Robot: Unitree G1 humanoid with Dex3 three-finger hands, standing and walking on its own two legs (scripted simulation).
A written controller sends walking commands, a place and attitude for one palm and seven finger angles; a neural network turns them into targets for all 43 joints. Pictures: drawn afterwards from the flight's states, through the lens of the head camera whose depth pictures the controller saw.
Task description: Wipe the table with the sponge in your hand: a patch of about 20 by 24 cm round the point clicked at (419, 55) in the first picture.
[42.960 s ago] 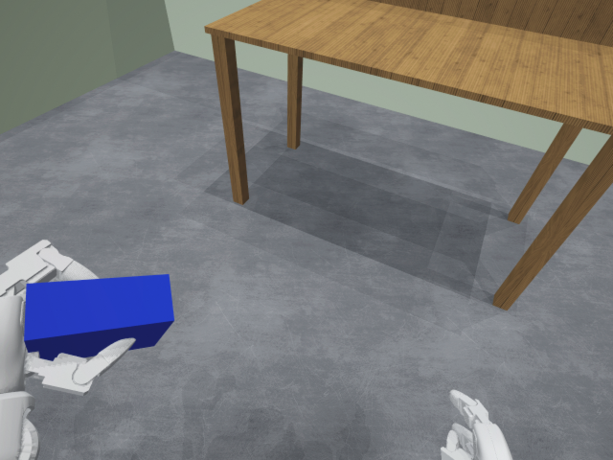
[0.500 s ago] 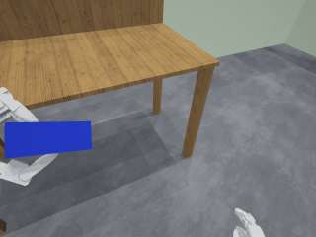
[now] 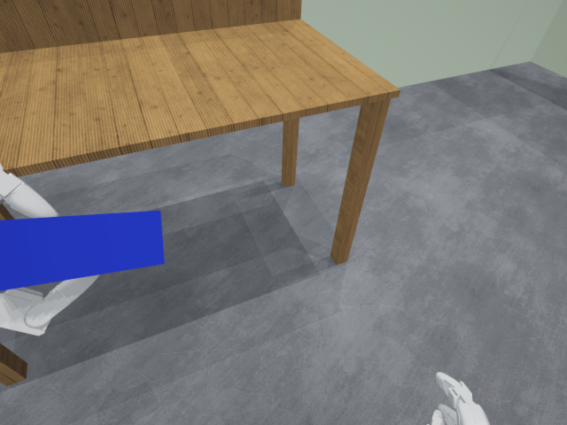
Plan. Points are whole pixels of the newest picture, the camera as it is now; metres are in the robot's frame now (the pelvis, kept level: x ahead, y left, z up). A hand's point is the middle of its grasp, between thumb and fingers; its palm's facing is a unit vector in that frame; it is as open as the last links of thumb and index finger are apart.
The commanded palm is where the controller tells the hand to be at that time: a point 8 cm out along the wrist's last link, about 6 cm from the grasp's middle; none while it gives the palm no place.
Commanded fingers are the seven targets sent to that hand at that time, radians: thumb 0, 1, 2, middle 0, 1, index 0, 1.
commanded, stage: stand and wait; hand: left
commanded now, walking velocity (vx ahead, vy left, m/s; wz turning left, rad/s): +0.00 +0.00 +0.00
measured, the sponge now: (99, 240) +0.23 +0.19 +0.23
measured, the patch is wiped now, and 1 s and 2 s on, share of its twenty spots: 0.95 0.95 0.95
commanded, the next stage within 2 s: none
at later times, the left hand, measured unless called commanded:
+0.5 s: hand out of the picture +0.24 +0.27 +0.27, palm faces +0.55 -0.77 -0.33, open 9.0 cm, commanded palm +0.19 +0.30 +0.27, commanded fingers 0.00 0.10 1.30 -1.20 -1.60 -1.20 -1.60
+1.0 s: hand (22, 198) +0.25 +0.26 +0.26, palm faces +0.51 -0.78 -0.36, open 9.0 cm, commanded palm +0.19 +0.30 +0.27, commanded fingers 0.00 0.10 1.30 -1.20 -1.60 -1.20 -1.60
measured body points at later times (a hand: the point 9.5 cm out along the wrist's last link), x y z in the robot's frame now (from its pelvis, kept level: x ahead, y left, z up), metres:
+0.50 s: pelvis +0.03 +0.02 +0.01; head +0.03 +0.03 +0.46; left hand +0.20 +0.31 +0.29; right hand +0.22 -0.20 -0.06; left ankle +0.04 +0.14 -0.72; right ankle +0.06 -0.11 -0.72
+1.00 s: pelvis +0.04 +0.02 +0.02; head +0.04 +0.01 +0.47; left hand +0.22 +0.30 +0.27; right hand +0.22 -0.21 -0.06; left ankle +0.04 +0.14 -0.72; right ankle +0.06 -0.11 -0.72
